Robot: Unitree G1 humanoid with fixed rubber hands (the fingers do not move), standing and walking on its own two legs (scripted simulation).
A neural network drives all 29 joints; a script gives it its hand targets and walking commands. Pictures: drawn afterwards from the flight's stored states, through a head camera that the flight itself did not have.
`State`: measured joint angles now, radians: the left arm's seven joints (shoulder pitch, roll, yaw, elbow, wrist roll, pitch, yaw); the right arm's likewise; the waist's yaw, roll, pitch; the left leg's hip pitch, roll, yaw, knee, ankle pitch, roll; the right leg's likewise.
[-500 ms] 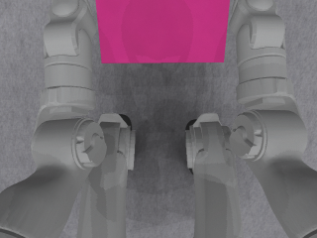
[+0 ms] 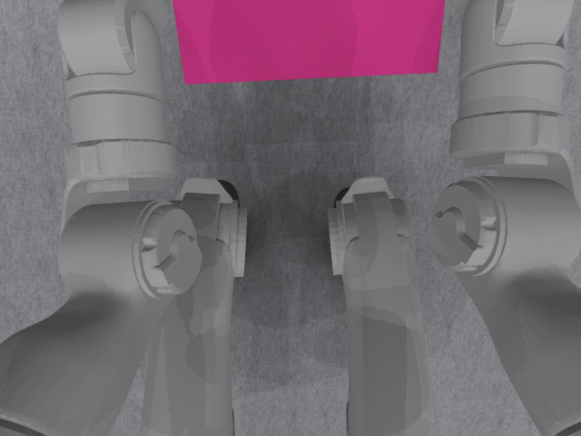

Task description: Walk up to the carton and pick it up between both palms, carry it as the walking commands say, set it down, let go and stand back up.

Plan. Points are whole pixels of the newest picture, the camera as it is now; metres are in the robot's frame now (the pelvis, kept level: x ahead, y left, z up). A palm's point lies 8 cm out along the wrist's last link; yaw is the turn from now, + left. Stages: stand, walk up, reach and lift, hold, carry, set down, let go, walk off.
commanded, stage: reach and lift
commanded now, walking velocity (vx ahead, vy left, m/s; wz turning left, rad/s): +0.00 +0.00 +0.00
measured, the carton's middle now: out of the picture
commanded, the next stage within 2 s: none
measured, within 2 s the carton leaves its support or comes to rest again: neither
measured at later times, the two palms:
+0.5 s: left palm out of the picture +0.54 +0.14 -0.04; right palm out of the picture +0.56 -0.14 -0.04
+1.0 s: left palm out of the picture +0.51 +0.15 +0.02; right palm out of the picture +0.53 -0.14 +0.02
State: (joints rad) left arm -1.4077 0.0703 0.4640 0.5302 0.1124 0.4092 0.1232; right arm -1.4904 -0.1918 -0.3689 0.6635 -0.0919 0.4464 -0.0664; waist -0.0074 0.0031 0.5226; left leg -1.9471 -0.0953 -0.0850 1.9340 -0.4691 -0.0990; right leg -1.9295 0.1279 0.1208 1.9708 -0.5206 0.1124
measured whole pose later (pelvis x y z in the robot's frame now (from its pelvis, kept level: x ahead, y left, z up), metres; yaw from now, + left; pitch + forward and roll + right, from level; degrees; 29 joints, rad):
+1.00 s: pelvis -0.01 +0.00 +0.10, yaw +0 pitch +20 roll +0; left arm -1.22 0.01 0.45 0.42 0.12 0.46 0.10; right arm -1.30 -0.11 -0.37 0.55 -0.11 0.48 -0.06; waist 0.00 0.01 0.52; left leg -1.56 -0.11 -0.10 1.62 -0.41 -0.09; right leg -1.54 0.12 0.14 1.65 -0.46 0.10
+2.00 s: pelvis +0.10 +0.00 +0.25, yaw +0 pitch +28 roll +0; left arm -0.54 -0.17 0.42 0.50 0.24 0.31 0.04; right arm -0.60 0.11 -0.37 0.62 -0.25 0.32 -0.02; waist -0.01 0.00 -0.17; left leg -1.13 -0.08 -0.14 1.00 -0.35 -0.05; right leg -1.11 0.08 0.15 1.02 -0.39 0.05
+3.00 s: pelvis +0.12 +0.00 +0.33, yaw +0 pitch +1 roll +0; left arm -0.38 -0.19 0.35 0.44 0.27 0.53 0.03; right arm -0.40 0.15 -0.31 0.50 -0.27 0.55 -0.03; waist 0.01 0.00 -0.05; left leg -0.33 -0.05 -0.15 0.52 -0.21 -0.03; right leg -0.31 0.04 0.16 0.54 -0.25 0.03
